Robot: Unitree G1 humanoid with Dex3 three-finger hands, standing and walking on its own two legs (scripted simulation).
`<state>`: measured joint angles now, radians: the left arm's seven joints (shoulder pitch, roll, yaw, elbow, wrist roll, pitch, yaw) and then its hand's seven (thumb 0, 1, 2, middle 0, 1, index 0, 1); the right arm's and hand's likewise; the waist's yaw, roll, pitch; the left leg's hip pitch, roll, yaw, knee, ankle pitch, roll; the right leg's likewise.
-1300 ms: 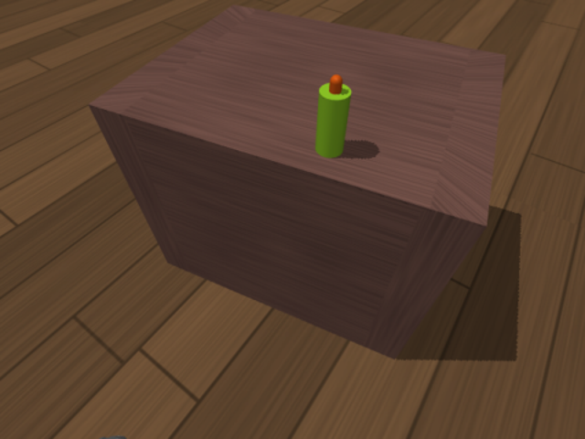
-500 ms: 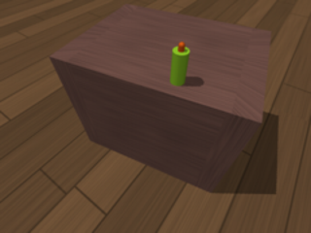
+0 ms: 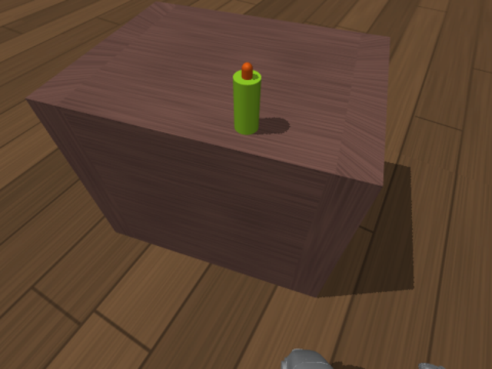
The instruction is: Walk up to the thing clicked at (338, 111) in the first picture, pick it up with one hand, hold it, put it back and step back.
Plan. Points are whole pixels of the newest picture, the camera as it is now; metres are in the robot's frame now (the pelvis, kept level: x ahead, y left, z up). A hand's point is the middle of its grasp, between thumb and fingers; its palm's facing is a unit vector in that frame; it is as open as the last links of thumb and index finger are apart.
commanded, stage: walk up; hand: left
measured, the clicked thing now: (246, 98) +0.64 +0.02 +0.06
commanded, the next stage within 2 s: none
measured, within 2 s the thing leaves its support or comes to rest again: neither
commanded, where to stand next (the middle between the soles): +0.21 -0.06 m, yaw -17 degrees
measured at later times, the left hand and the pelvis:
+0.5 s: hand (141, 323) +0.21 +0.22 -0.17, palm faces -0.18 -0.91 -0.37, open 7.4 cm; pelvis +0.14 -0.04 -0.03, yaw -10 degrees
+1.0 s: hand (179, 241) +0.39 +0.17 -0.16, palm faces -0.31 -0.86 -0.41, open 7.4 cm; pelvis +0.19 -0.05 -0.03, yaw -17 degrees
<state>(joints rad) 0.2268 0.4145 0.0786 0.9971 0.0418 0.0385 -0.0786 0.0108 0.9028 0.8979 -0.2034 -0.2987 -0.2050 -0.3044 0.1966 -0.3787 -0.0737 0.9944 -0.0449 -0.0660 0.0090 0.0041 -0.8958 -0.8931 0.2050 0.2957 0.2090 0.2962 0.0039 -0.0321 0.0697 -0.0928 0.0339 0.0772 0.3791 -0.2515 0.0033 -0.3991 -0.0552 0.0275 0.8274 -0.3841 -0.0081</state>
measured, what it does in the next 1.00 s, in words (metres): walks ahead, turning right: right foot, then left foot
